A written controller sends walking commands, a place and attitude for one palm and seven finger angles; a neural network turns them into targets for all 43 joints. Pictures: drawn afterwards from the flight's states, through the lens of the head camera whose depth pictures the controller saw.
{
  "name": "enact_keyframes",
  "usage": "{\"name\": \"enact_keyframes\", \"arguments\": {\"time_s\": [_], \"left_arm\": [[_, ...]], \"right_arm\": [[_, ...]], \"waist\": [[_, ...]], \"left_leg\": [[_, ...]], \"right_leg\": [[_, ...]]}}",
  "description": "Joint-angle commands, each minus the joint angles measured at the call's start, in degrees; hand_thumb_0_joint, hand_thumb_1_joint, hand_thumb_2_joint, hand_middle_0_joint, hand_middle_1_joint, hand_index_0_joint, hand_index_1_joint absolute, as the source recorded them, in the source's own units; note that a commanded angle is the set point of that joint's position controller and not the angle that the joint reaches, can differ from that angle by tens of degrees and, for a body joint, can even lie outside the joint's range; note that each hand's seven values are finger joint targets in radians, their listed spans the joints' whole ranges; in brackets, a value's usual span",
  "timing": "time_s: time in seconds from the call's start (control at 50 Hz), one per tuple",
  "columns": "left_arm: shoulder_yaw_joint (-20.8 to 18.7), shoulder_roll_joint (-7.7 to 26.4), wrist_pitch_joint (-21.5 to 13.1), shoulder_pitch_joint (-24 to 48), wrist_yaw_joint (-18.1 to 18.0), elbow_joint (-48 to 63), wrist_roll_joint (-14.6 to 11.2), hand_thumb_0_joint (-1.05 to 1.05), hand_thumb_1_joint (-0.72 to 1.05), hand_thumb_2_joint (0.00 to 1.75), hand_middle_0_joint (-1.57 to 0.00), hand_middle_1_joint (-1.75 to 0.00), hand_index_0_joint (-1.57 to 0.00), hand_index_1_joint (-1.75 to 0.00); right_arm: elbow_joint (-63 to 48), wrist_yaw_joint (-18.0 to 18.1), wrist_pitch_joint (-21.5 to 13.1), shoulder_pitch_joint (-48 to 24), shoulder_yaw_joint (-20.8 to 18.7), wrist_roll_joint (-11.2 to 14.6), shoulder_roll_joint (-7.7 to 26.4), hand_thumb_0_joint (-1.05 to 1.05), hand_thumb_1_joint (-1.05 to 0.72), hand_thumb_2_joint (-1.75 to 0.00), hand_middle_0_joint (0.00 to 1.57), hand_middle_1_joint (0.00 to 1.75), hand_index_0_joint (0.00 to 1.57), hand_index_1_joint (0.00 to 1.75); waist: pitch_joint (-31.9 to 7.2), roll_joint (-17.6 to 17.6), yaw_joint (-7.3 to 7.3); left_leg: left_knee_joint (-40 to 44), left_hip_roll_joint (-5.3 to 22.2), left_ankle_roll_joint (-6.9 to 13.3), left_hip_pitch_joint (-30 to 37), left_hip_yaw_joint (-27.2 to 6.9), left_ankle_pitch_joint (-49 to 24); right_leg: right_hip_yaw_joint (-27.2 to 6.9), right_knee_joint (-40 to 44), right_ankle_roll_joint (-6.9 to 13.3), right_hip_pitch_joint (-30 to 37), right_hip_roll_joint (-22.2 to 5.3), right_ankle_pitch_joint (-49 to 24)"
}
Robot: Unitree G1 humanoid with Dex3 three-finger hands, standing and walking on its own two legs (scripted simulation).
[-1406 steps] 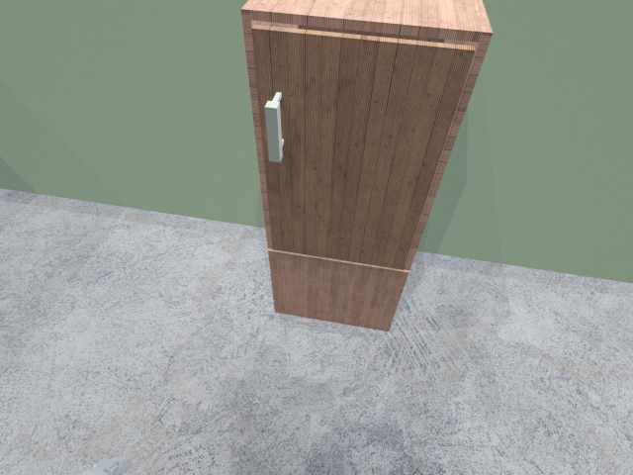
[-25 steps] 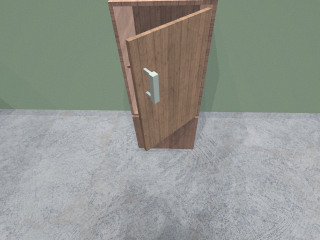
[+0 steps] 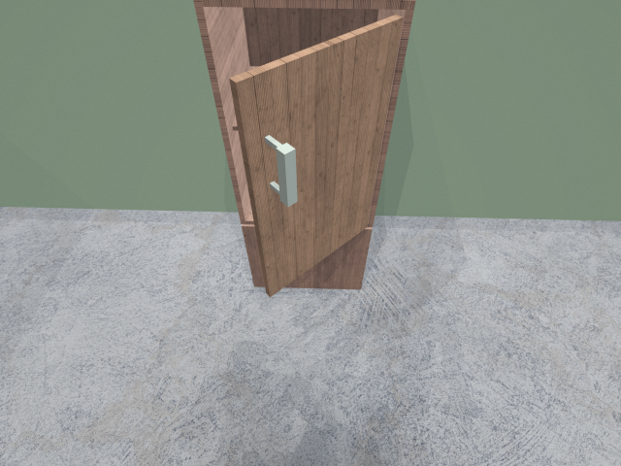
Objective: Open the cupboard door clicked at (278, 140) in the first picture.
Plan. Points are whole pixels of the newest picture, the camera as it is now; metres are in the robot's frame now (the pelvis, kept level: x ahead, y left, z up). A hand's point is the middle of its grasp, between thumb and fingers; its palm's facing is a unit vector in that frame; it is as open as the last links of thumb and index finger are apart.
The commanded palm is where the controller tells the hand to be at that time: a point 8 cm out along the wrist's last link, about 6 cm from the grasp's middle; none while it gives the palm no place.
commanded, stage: look to check the result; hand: left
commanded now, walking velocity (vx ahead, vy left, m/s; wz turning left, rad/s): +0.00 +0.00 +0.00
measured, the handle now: (280, 170) +0.58 +0.09 +0.04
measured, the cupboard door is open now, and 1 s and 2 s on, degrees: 43 43 43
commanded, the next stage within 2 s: walk to a spot facing it in 0.40 s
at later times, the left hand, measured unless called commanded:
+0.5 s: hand out of the picture +0.07 +0.22 -0.16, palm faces +0.00 -0.95 -0.30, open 7.4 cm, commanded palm none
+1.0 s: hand out of the picture +0.09 +0.18 -0.17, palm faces -0.14 -0.96 -0.25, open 7.4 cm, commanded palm none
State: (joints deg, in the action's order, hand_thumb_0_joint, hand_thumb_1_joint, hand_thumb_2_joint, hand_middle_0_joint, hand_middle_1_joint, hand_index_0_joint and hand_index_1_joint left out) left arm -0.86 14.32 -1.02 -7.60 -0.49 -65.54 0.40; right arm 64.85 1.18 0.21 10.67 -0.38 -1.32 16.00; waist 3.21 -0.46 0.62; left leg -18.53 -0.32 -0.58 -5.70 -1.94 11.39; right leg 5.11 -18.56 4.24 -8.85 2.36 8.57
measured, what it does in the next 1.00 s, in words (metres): stands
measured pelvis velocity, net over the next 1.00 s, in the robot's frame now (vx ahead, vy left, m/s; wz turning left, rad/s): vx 0.00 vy -0.01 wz -0.19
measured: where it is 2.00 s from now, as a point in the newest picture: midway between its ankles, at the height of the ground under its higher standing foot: outside the picture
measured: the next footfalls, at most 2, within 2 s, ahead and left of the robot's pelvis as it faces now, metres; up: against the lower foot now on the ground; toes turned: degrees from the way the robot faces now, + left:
left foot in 1.46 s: +0.09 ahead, +0.10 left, +0.00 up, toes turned -28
right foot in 1.76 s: -0.03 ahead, -0.18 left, +0.00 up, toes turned -38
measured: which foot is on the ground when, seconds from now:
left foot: down 0.00-1.00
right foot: down 0.00-1.00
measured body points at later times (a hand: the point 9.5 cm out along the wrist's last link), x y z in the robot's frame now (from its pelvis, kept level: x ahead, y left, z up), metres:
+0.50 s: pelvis +0.01 +0.00 +0.00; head +0.03 -0.01 +0.45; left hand +0.07 +0.27 -0.14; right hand +0.05 -0.26 -0.16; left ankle -0.01 +0.13 -0.75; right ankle +0.02 -0.07 -0.75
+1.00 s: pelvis +0.00 -0.01 -0.02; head +0.03 -0.04 +0.43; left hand +0.10 +0.23 -0.15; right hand -0.04 -0.26 -0.18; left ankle -0.01 +0.13 -0.75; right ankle -0.02 -0.10 -0.72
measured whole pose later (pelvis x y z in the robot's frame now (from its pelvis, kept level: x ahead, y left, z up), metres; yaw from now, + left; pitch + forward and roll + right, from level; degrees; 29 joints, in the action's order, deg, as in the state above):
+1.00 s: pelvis +0.00 -0.01 -0.02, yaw -11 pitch -1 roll +1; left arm -4.1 11.8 3.7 -9.8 1.5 -57.0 0.8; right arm 59.5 2.8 1.5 15.2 -2.5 -2.3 12.0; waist 5.8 -1.4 -0.1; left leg -29.0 3.9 -1.7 -9.2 7.8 18.3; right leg 0.4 -46.3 1.2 -20.7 0.7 25.4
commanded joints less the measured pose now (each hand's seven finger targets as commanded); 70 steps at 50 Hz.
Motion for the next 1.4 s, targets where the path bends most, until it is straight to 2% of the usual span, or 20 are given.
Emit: {"name": "enact_keyframes", "arguments": {"time_s": [0.0, 0.5, 0.54, 0.58, 0.7, 0.76, 0.8, 0.82, 0.86, 0.92, 0.98, 1.0, 1.02, 1.04, 1.06, 1.1, 1.16, 1.28, 1.34, 1.38], "left_arm": [[-2.15, 10.77, -1.07, 0.37, -0.97, 2.53, 0.12, 0.00, 0.90, 0.90, -0.20, -0.30, -0.20, -0.30], [-1.98, 10.65, -1.24, -0.40, -1.11, 2.55, 0.13, 0.00, 0.90, 0.90, -0.20, -0.30, -0.20, -0.30], [-2.17, 10.17, -0.92, -0.33, -1.07, 2.92, 0.16, 0.00, 0.90, 0.90, -0.20, -0.30, -0.20, -0.30], [-1.73, 6.68, 0.25, -2.00, -1.27, 2.77, 0.15, 0.00, 0.90, 0.90, -0.20, -0.30, -0.20, -0.30], [-3.58, 8.16, 2.26, -2.14, -0.68, 6.03, 0.65, 0.00, 0.90, 0.90, -0.20, -0.30, -0.20, -0.30], [-3.91, 7.05, 2.80, -1.60, -0.18, 8.17, 0.68, 0.00, 0.90, 0.90, -0.20, -0.30, -0.20, -0.30], [-4.01, 5.77, 3.19, -0.95, 0.43, 9.89, 0.75, 0.00, 0.90, 0.90, -0.20, -0.30, -0.20, -0.30], [-4.24, 5.17, 3.52, -0.70, 0.73, 10.61, 0.73, 0.00, 0.90, 0.90, -0.20, -0.30, -0.20, -0.30], [-4.91, 4.90, 4.13, -1.67, 0.90, 11.68, 0.75, 0.00, 0.90, 0.90, -0.20, -0.30, -0.20, -0.30], [-4.70, 2.78, 3.72, -1.90, 1.60, 12.71, 0.59, 0.00, 0.90, 0.90, -0.20, -0.30, -0.20, -0.30], [-5.32, 3.40, 3.17, -7.98, 1.80, 11.40, 0.66, 0.00, 0.90, 0.90, -0.20, -0.30, -0.20, -0.30], [-6.17, 7.53, 2.46, -10.56, 1.26, 10.85, 1.21, 0.00, 0.90, 0.90, -0.20, -0.30, -0.20, -0.30], [-7.33, 13.79, 2.10, -12.00, 0.20, 11.06, 1.38, 0.00, 0.90, 0.90, -0.20, -0.30, -0.20, -0.30], [-7.29, 13.83, 2.18, -12.89, -0.42, 11.05, 0.67, 0.00, 0.90, 0.90, -0.20, -0.30, -0.20, -0.30], [-7.18, 12.84, 2.42, -10.13, -0.61, 12.21, 0.60, 0.00, 0.90, 0.90, -0.20, -0.30, -0.20, -0.30], [-6.70, 9.79, 2.19, -4.97, -1.07, 13.72, 1.20, 0.00, 0.90, 0.90, -0.20, -0.30, -0.20, -0.30], [-6.54, 9.53, 1.65, -6.33, -1.14, 13.95, 1.19, 0.00, 0.90, 0.90, -0.20, -0.30, -0.20, -0.30], [-6.72, 10.06, 2.14, -8.25, -0.70, 14.08, 1.45, 0.00, 0.90, 0.90, -0.20, -0.30, -0.20, -0.30], [-6.90, 10.02, 2.46, -7.08, -0.64, 14.75, 1.46, 0.00, 0.90, 0.90, -0.20, -0.30, -0.20, -0.30], [-6.72, 9.89, 2.57, -5.41, -0.69, 15.13, 1.05, 0.00, 0.90, 0.90, -0.20, -0.30, -0.20, -0.30]], "right_arm": [[-2.45, 0.36, -0.92, 0.66, -1.00, 0.13, 7.89, 0.00, -0.90, -0.90, 0.20, 0.30, 0.20, 0.30], [-2.10, 0.42, -0.97, 0.49, -1.06, 0.23, 7.39, 0.00, -0.90, -0.90, 0.20, 0.30, 0.20, 0.30], [-2.19, 0.66, -0.89, 1.00, -1.12, 0.11, 7.12, 0.00, -0.90, -0.90, 0.20, 0.30, 0.20, 0.30], [-1.90, 1.00, -0.11, 3.73, -0.52, 0.12, 2.83, 0.00, -0.90, -0.90, 0.20, 0.30, 0.20, 0.30], [-4.70, 1.79, 1.01, 5.37, -2.30, 0.24, 4.03, 0.00, -0.90, -0.90, 0.20, 0.30, 0.20, 0.30], [-6.38, 1.99, 1.02, 5.35, -2.93, 0.05, 4.97, 0.00, -0.90, -0.90, 0.20, 0.30, 0.20, 0.30], [-7.31, 2.22, 0.70, 5.43, -3.65, -0.44, 6.83, 0.00, -0.90, -0.90, 0.20, 0.30, 0.20, 0.30], [-7.80, 2.32, 0.36, 5.15, -3.92, -0.54, 7.47, 0.00, -0.90, -0.90, 0.20, 0.30, 0.20, 0.30], [-9.07, 2.59, -0.16, 4.16, -3.81, -0.69, 7.05, 0.00, -0.90, -0.90, 0.20, 0.30, 0.20, 0.30], [-10.30, 2.46, -0.52, 2.05, -4.31, -1.14, 7.24, 0.00, -0.90, -0.90, 0.20, 0.30, 0.20, 0.30], [-10.93, 1.98, 0.15, 1.07, -4.83, -0.64, 7.80, 0.00, -0.90, -0.90, 0.20, 0.30, 0.20, 0.30], [-11.93, 1.75, 0.57, 1.19, -4.79, 0.05, 5.65, 0.00, -0.90, -0.90, 0.20, 0.30, 0.20, 0.30], [-14.47, 1.19, 0.72, -0.57, -4.14, 0.66, 1.73, 0.00, -0.90, -0.90, 0.20, 0.30, 0.20, 0.30], [-14.39, 1.09, 1.41, -1.54, -4.15, 0.56, 3.13, 0.00, -0.90, -0.90, 0.20, 0.30, 0.20, 0.30], [-14.95, 0.56, 1.39, -1.80, -4.36, 0.58, 2.35, 0.00, -0.90, -0.90, 0.20, 0.30, 0.20, 0.30], [-14.27, 0.68, 1.17, -2.63, -4.25, 0.58, 2.43, 0.00, -0.90, -0.90, 0.20, 0.30, 0.20, 0.30], [-14.42, 0.33, 1.23, -2.82, -3.89, 0.81, 0.47, 0.00, -0.90, -0.90, 0.20, 0.30, 0.20, 0.30], [-16.54, 0.72, 1.03, -5.83, -4.07, 1.22, 0.70, 0.00, -0.90, -0.90, 0.20, 0.30, 0.20, 0.30], [-16.74, 1.02, 0.63, -5.23, -4.05, 1.61, 1.08, 0.00, -0.90, -0.90, 0.20, 0.30, 0.20, 0.30], [-15.70, 1.37, 0.25, -1.50, -4.09, 1.76, 1.51, 0.00, -0.90, -0.90, 0.20, 0.30, 0.20, 0.30]], "waist": [[-2.94, -0.73, -0.44], [-2.76, 0.54, -0.41], [-2.99, 0.36, -0.24], [-2.92, 0.43, 0.05], [-2.63, 2.70, 0.37], [-1.55, -1.97, 0.49], [-0.57, -7.51, 0.39], [-0.14, -11.33, 0.07], [-1.00, -9.41, -1.20], [-1.83, -7.18, -1.95], [-2.84, -4.33, -4.01], [-2.41, 7.69, -5.06], [-1.66, 22.39, -5.56], [-1.74, 17.86, -6.13], [0.52, 10.69, -4.43], [-1.89, 10.72, -2.09], [-6.62, 4.35, -1.90], [-5.86, 9.99, -2.90], [-6.08, 9.25, -2.19], [-8.22, 7.46, -0.15]], "left_leg": [[2.37, 5.80, 2.09, -2.89, -3.81, -6.23], [2.91, 5.95, 2.16, -1.59, -3.43, -7.28], [1.86, 6.46, 1.95, -0.72, -2.37, -7.87], [-0.48, 6.54, 1.23, -1.19, -0.28, -7.69], [-5.78, 6.91, 1.29, -3.49, 2.70, -1.14], [-3.76, 10.05, 2.88, -2.46, 0.16, 0.90], [1.20, 16.72, 6.37, -2.07, -6.38, -0.63], [3.94, 21.23, 9.51, -2.43, -9.59, -5.92], [3.09, 23.81, 12.78, -0.83, -9.25, -14.79], [-2.18, 21.28, 10.10, -1.43, -1.82, -22.46], [-12.36, 16.04, 4.39, -6.84, 5.17, -13.98], [-24.17, 9.46, 0.26, -14.29, 9.19, -0.94], [-39.23, 1.69, -2.31, -24.66, 9.74, 24.68], [-46.76, 3.30, -1.39, -25.12, 2.05, 24.67], [-48.28, 4.59, -1.25, -26.31, 1.18, 21.66], [-47.59, 5.07, -1.79, -25.51, 0.31, 17.35], [-40.44, 3.47, -2.56, -21.59, 1.83, 14.53], [-30.93, 1.37, -2.44, -20.69, 1.45, 14.17], [-22.21, 0.36, -1.84, -15.79, 0.66, 13.52], [-11.15, 0.16, -1.70, -7.36, 0.80, 6.85]], "right_leg": [[-10.00, 4.35, -0.84, 4.12, -9.65, -3.09], [-9.85, 4.02, -1.05, 4.32, -9.45, -6.61], [-10.55, 3.09, -0.81, 3.39, -9.29, -9.54], [-11.34, 1.02, -1.21, 2.31, -9.45, -13.09], [-15.97, -2.51, 0.79, -2.05, -9.58, -12.42], [-15.22, -6.69, -0.03, -8.00, -6.24, -7.25], [-10.37, -16.82, -1.59, -12.64, -2.05, -1.20], [-7.57, -26.26, -2.41, -14.73, -0.56, 12.26], [-9.12, -38.84, -3.21, -18.62, -1.89, 21.02], [-6.76, -30.79, -3.46, -14.01, -3.96, 19.89], [-3.51, -14.48, -3.29, -2.29, -2.55, 6.18], [-15.68, -3.27, -0.44, 3.06, -9.03, -6.39], [-37.13, 2.61, 6.39, 3.59, -23.04, -19.79], [-36.58, 2.37, 9.49, 1.79, -22.95, -16.07], [-34.33, 2.21, 10.62, -1.34, -22.13, -8.95], [-31.30, -0.29, 9.03, -1.88, -16.95, -9.91], [-28.17, -2.40, 7.92, 1.04, -14.30, -17.14], [-30.83, -2.27, 7.35, 2.70, -12.30, -17.37], [-33.17, -3.56, 6.40, 0.06, -11.47, -18.61], [-32.23, -6.68, 3.52, -2.88, -9.54, -18.56]]}}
